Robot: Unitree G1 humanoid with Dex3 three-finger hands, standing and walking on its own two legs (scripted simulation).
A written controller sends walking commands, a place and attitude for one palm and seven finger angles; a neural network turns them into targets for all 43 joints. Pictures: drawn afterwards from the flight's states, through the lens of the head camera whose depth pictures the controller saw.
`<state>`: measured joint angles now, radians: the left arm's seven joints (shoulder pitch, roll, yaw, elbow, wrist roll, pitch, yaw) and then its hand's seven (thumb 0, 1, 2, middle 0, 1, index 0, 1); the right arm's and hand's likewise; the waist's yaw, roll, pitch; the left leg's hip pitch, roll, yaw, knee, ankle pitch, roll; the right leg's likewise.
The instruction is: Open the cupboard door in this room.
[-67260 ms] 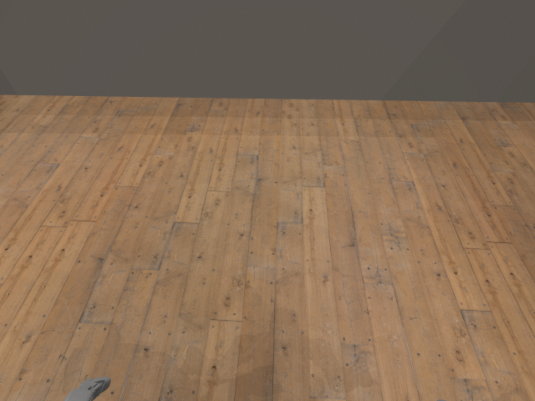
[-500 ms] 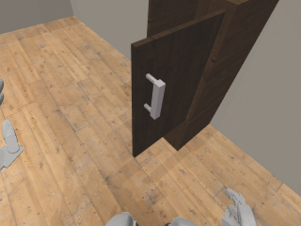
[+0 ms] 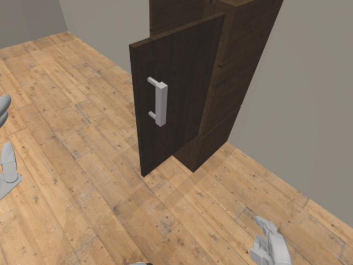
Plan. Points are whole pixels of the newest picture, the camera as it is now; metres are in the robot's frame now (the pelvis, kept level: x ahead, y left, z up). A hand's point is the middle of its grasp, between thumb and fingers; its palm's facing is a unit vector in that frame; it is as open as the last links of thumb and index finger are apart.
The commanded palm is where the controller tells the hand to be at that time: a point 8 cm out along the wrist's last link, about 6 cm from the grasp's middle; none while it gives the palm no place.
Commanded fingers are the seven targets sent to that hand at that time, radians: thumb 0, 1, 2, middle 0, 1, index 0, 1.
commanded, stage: stop stepping back and stand still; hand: left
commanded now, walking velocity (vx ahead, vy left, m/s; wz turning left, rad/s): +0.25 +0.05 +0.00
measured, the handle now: (156, 102) +0.53 +0.09 +0.06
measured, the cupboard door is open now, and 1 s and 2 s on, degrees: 89 89 89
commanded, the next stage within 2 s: let the arm hang, fingers relaxed in 1.18 s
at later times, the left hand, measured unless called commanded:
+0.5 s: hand out of the picture +0.14 +0.28 +0.18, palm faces +0.43 -0.75 -0.50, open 7.4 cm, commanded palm +0.07 +0.32 +0.19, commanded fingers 0.00 0.90 0.90 -0.20 -0.30 -0.20 -0.30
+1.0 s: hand out of the picture +0.05 +0.31 +0.18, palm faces +0.50 -0.74 -0.46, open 7.4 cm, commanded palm -0.02 +0.34 +0.19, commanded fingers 0.00 0.90 0.90 -0.20 -0.30 -0.20 -0.30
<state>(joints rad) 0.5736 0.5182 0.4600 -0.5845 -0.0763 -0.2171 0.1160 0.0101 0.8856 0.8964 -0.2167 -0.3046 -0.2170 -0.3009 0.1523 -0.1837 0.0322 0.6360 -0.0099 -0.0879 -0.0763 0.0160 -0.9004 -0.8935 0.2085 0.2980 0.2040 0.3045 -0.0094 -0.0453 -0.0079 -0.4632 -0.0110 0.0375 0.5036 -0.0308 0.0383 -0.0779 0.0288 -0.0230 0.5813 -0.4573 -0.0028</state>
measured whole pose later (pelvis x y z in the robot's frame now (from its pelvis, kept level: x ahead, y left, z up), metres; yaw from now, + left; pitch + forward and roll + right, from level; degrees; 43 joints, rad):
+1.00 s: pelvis -0.13 +0.03 +0.02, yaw +6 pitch -3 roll -1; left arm 0.53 0.38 0.38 -0.44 0.00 -0.21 0.15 0.01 0.89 0.90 -0.21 -0.30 -0.21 -0.30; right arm 0.25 -0.20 0.02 0.63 -0.02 -0.15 -0.08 0.02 -0.90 -0.89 0.21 0.30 0.20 0.30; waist 0.00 0.01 0.03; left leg -0.27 0.00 0.02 0.43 -0.13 0.03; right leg -0.19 0.00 -0.03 0.41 -0.18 0.01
